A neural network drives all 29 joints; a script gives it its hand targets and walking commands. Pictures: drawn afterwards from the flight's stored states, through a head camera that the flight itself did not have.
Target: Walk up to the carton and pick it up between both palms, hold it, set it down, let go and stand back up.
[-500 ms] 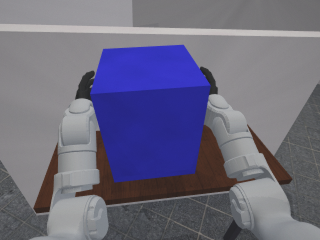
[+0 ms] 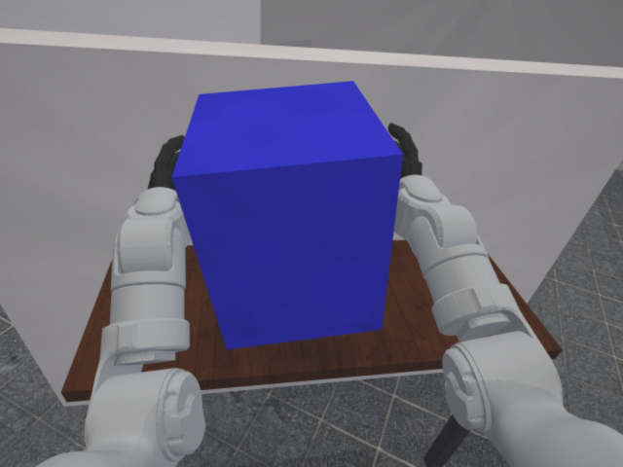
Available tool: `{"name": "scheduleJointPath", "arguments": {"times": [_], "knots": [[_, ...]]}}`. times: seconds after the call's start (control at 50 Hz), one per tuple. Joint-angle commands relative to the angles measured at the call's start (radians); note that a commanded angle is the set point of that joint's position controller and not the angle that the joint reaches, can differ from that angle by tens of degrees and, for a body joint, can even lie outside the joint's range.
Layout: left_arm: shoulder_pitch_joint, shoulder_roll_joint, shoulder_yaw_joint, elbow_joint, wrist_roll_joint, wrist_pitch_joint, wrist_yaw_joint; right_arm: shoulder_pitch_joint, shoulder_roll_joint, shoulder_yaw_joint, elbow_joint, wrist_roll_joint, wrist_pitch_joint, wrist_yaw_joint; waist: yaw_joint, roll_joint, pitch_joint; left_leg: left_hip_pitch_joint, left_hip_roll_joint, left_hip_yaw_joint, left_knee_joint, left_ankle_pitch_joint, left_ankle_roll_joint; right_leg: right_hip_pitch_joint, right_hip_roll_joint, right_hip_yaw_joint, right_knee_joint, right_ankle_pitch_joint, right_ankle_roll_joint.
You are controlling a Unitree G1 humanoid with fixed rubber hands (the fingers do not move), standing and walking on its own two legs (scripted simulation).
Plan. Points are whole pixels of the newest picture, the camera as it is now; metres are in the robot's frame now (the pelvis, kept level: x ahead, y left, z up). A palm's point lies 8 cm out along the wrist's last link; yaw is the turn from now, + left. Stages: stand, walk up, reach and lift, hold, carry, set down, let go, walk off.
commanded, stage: hold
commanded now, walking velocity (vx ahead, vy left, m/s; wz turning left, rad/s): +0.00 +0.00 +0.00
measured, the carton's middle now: (291, 212) +0.37 +0.01 +0.20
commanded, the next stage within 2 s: set down in 1.30 s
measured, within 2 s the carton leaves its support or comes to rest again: neither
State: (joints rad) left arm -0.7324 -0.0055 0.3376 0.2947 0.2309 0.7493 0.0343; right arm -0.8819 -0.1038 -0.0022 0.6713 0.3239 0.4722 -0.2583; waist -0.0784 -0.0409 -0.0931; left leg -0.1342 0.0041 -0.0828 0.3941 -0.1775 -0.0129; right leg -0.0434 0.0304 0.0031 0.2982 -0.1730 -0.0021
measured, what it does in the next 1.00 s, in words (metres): stands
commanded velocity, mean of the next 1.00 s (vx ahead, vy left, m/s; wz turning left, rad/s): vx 0.00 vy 0.00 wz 0.00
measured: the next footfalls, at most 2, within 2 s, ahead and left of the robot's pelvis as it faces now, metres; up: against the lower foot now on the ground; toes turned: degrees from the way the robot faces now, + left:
none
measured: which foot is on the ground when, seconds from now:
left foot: down 0.00-1.00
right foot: down 0.00-1.00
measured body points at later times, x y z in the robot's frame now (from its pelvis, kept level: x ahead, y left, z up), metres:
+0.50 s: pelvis +0.01 +0.00 +0.00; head -0.06 +0.02 +0.44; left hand +0.39 +0.15 +0.22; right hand +0.39 -0.14 +0.24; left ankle +0.03 +0.12 -0.75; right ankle +0.00 -0.12 -0.75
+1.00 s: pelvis +0.01 +0.00 +0.00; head -0.07 +0.02 +0.44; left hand +0.38 +0.15 +0.22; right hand +0.39 -0.14 +0.24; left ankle +0.03 +0.12 -0.75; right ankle +0.00 -0.12 -0.75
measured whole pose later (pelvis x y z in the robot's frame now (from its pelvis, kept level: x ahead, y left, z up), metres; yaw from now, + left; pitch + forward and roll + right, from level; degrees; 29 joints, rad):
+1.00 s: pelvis +0.01 +0.00 +0.00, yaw +0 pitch -6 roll -1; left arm -0.69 -0.03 0.33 0.21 0.24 0.78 0.02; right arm -0.84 -0.12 0.03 0.59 0.35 0.50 -0.27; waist -0.08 -0.02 -0.08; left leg -0.09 0.00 -0.08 0.40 -0.20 -0.01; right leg 0.00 0.03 0.01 0.29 -0.18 0.00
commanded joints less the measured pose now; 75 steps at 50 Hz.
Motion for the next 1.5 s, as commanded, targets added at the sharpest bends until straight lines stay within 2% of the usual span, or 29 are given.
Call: {"name": "scheduleJointPath", "arguments": {"times": [0.0,0.1,0.2,0.22,0.28,0.34,0.38,0.42,0.5,0.56,0.6,0.62,0.66,0.76,0.8,0.86,0.94,1.02,1.04,1.06,1.08,1.14,1.2,1.24,1.28,1.3,1.32,1.38,1.48], "knots": [[-0.852,-0.646,-0.552,-0.119,-0.168,-0.065,-0.111,-0.853,0.723,0.322,-0.336,0.134,-0.024,0.101,-0.015,0.115,-0.373,0.163,-0.046,0.046,-0.039,0.215,-0.029,0.026,0.039,-0.014,-0.047,0.144,0.055],[-0.838,-0.648,-0.58,-0.18,-0.19,-0.076,-0.1,-0.837,0.747,0.356,-0.395,0.149,-0.027,0.1,-0.014,0.093,-0.434,0.193,-0.047,0.042,-0.015,0.277,-0.032,0.031,0.051,-0.022,-0.037,0.194,0.055],[-0.786,-0.617,-0.547,-0.158,-0.157,-0.054,-0.107,-0.802,0.715,0.364,-0.379,0.151,-0.011,0.093,-0.002,0.072,-0.362,0.198,-0.046,0.042,-0.022,0.282,-0.026,0.039,0.046,-0.018,-0.035,0.228,0.064],[-0.796,-0.616,-0.563,-0.196,-0.165,-0.054,-0.108,-0.781,0.727,0.378,-0.378,0.156,-0.01,0.092,-0.002,0.068,-0.375,0.202,-0.046,0.041,-0.019,0.287,-0.028,0.042,0.05,-0.02,-0.034,0.228,0.063],[-0.799,-0.629,-0.577,-0.212,-0.161,-0.044,-0.111,-0.79,0.713,0.365,-0.392,0.156,-0.008,0.093,-0.005,0.098,-0.368,0.205,-0.044,0.045,-0.012,0.311,-0.04,0.045,0.053,-0.022,-0.035,0.224,0.056],[-0.792,-0.621,-0.566,-0.19,-0.161,-0.041,-0.114,-0.785,0.711,0.358,-0.382,0.147,-0.002,0.092,-0.01,0.071,-0.343,0.208,-0.04,0.044,-0.02,0.292,-0.032,0.025,0.049,-0.018,-0.045,0.207,0.059],[-0.777,-0.615,-0.532,-0.157,-0.143,-0.036,-0.12,-0.809,0.706,0.362,-0.389,0.149,-0.001,0.094,0.014,0.061,-0.319,0.184,-0.044,0.054,-0.03,0.274,-0.026,0.045,0.048,-0.017,-0.044,0.209,0.065],[-0.806,-0.615,-0.557,-0.205,-0.155,-0.042,-0.121,-0.786,0.728,0.364,-0.377,0.148,0.002,0.092,0.004,0.072,-0.344,0.184,-0.046,0.052,-0.025,0.281,-0.027,0.056,0.048,-0.015,-0.038,0.231,0.065],[-0.792,-0.633,-0.596,-0.242,-0.187,-0.041,-0.117,-0.824,0.731,0.403,-0.485,0.176,-0.008,0.08,-0.004,0.079,-0.429,0.217,-0.052,0.045,0.012,0.364,-0.038,0.088,0.055,-0.012,-0.021,0.327,0.066],[-0.762,-0.602,-0.565,-0.205,-0.161,-0.029,-0.123,-0.791,0.728,0.382,-0.446,0.156,0.004,0.07,-0.011,0.046,-0.366,0.212,-0.052,0.046,-0.002,0.312,-0.027,0.067,0.046,-0.018,-0.036,0.304,0.072],[-0.732,-0.591,-0.542,-0.18,-0.143,-0.022,-0.133,-0.768,0.711,0.374,-0.421,0.146,0.012,0.069,-0.001,0.04,-0.335,0.19,-0.053,0.049,-0.019,0.29,-0.02,0.08,0.044,-0.012,-0.037,0.301,0.073],[-0.768,-0.588,-0.555,-0.211,-0.147,-0.027,-0.135,-0.767,0.719,0.371,-0.417,0.147,0.013,0.071,-0.013,0.059,-0.344,0.183,-0.052,0.054,-0.025,0.264,-0.022,0.083,0.042,-0.011,-0.036,0.276,0.072],[-0.771,-0.582,-0.528,-0.164,-0.133,-0.024,-0.141,-0.754,0.71,0.345,-0.358,0.122,0.022,0.075,-0.006,0.06,-0.273,0.146,-0.053,0.056,-0.043,0.218,-0.017,0.058,0.038,-0.004,-0.051,0.235,0.07],[-0.811,-0.616,-0.594,-0.248,-0.171,-0.035,-0.137,-0.776,0.715,0.364,-0.411,0.153,0.013,0.078,-0.036,0.109,-0.365,0.214,-0.054,0.043,-0.01,0.32,-0.045,0.067,0.043,-0.015,-0.03,0.294,0.063],[-0.804,-0.618,-0.586,-0.228,-0.171,-0.035,-0.133,-0.791,0.721,0.366,-0.431,0.157,0.009,0.078,-0.024,0.106,-0.357,0.199,-0.055,0.039,-0.009,0.318,-0.043,0.055,0.043,-0.017,-0.03,0.286,0.064],[-0.79,-0.6,-0.538,-0.175,-0.144,-0.037,-0.137,-0.781,0.719,0.348,-0.38,0.139,0.009,0.086,-0.002,0.083,-0.306,0.164,-0.052,0.052,-0.037,0.259,-0.032,0.051,0.039,-0.018,-0.041,0.236,0.068],[-0.8,-0.618,-0.568,-0.21,-0.156,-0.041,-0.13,-0.82,0.725,0.37,-0.416,0.145,-0.003,0.092,0.0,0.08,-0.363,0.195,-0.048,0.045,-0.025,0.295,-0.031,0.049,0.049,-0.022,-0.039,0.232,0.061],[-0.807,-0.614,-0.522,-0.12,-0.145,-0.043,-0.126,-0.849,0.724,0.347,-0.367,0.123,-0.006,0.099,0.019,0.049,-0.312,0.157,-0.047,0.055,-0.052,0.186,-0.015,0.033,0.045,-0.019,-0.054,0.126,0.059],[-0.812,-0.607,-0.524,-0.125,-0.144,-0.048,-0.127,-0.817,0.739,0.338,-0.329,0.114,-0.002,0.101,0.011,0.039,-0.299,0.139,-0.044,0.055,-0.064,0.166,-0.006,0.027,0.042,-0.017,-0.06,0.106,0.06],[-0.841,-0.608,-0.502,-0.101,-0.137,-0.05,-0.127,-0.86,0.743,0.331,-0.33,0.112,-0.009,0.106,0.028,0.043,-0.3,0.131,-0.044,0.06,-0.068,0.148,-0.001,0.013,0.041,-0.019,-0.059,0.081,0.059],[-0.853,-0.635,-0.541,-0.139,-0.159,-0.058,-0.122,-0.869,0.745,0.336,-0.37,0.118,-0.022,0.109,0.013,0.069,-0.364,0.146,-0.042,0.056,-0.057,0.173,-0.012,0.02,0.042,-0.017,-0.05,0.098,0.056],[-0.852,-0.628,-0.544,-0.131,-0.175,-0.066,-0.113,-0.884,0.756,0.357,-0.394,0.14,-0.022,0.101,0.01,0.066,-0.404,0.182,-0.048,0.052,-0.029,0.24,-0.013,0.041,0.044,-0.014,-0.042,0.188,0.064],[-0.82,-0.624,-0.54,-0.102,-0.168,-0.062,-0.118,-0.822,0.732,0.327,-0.343,0.122,-0.011,0.094,-0.019,0.071,-0.36,0.163,-0.048,0.046,-0.042,0.182,-0.015,0.025,0.038,-0.01,-0.054,0.147,0.061],[-0.824,-0.62,-0.529,-0.085,-0.158,-0.058,-0.12,-0.835,0.718,0.315,-0.325,0.113,-0.008,0.096,-0.01,0.087,-0.327,0.153,-0.049,0.051,-0.052,0.161,-0.019,0.01,0.036,-0.011,-0.062,0.119,0.057],[-0.851,-0.627,-0.556,-0.14,-0.17,-0.065,-0.118,-0.805,0.728,0.316,-0.309,0.123,-0.006,0.101,-0.025,0.106,-0.354,0.151,-0.046,0.043,-0.046,0.191,-0.028,0.02,0.041,-0.015,-0.051,0.133,0.052],[-0.801,-0.653,-0.589,-0.203,-0.203,-0.051,-0.119,-0.759,0.726,0.326,-0.355,0.124,-0.004,0.098,-0.04,0.094,-0.437,0.236,-0.043,0.037,-0.052,0.291,-0.034,0.066,0.044,-0.016,-0.054,0.236,0.053],[-0.815,-0.626,-0.581,-0.241,-0.193,-0.051,-0.12,-0.773,0.706,0.332,-0.384,0.134,-0.01,0.092,-0.04,0.094,-0.432,0.249,-0.045,0.042,-0.029,0.339,-0.04,0.074,0.051,-0.026,-0.042,0.275,0.054],[-0.801,-0.589,-0.548,-0.225,-0.172,-0.056,-0.132,-0.793,0.696,0.327,-0.411,0.122,-0.034,0.085,-0.029,0.076,-0.402,0.24,-0.054,0.053,-0.022,0.329,-0.035,0.086,0.045,-0.032,-0.039,0.29,0.064],[-0.797,-0.565,-0.461,-0.111,-0.095,-0.147,-0.169,-0.814,0.692,0.249,-0.324,-0.008,-0.144,0.119,0.005,0.068,-0.309,0.19,-0.047,0.073,-0.079,0.194,-0.006,0.067,0.021,-0.045,-0.054,0.177,0.064]]}}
